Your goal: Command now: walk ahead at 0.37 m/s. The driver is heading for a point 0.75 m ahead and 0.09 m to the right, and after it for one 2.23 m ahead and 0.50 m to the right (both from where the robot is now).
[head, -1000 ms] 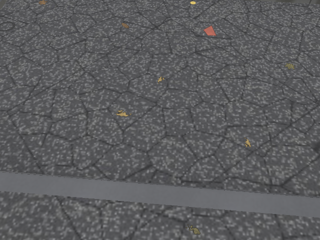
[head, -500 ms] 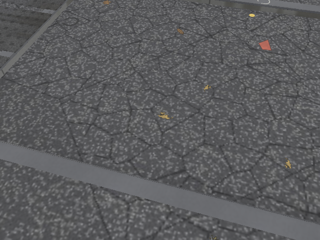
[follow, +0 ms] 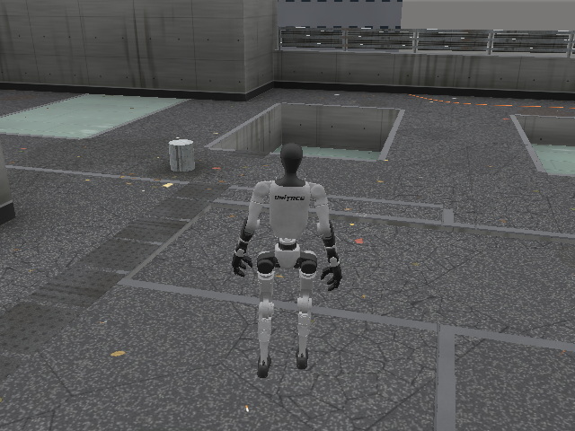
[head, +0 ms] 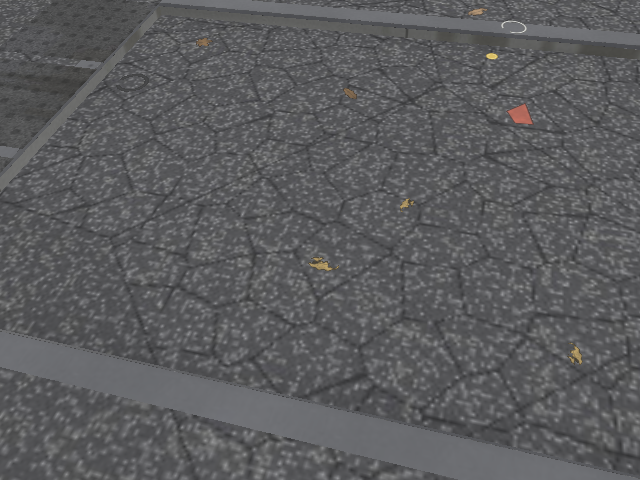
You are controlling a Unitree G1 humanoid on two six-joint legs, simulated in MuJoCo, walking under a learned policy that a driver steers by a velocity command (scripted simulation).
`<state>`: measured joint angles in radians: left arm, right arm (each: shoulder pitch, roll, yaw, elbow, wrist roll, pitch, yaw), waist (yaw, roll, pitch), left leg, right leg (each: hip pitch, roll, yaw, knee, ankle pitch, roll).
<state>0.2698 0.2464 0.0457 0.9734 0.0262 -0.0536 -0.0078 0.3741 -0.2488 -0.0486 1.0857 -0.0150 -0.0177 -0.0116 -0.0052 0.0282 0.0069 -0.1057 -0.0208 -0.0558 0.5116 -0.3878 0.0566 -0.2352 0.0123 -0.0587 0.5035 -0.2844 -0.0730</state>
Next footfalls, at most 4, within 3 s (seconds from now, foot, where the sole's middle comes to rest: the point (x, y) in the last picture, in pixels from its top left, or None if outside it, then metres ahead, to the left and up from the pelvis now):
0.48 left None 0.40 0.06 -0.77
0.94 right None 0.53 -0.09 -0.77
1.40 left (290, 432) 0.64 0.13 -0.77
1.86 right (387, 389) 0.75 -0.09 -0.79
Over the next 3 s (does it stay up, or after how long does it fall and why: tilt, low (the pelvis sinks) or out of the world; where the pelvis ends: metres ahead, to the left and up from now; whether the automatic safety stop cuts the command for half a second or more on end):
stays up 0.81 0.04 -0.05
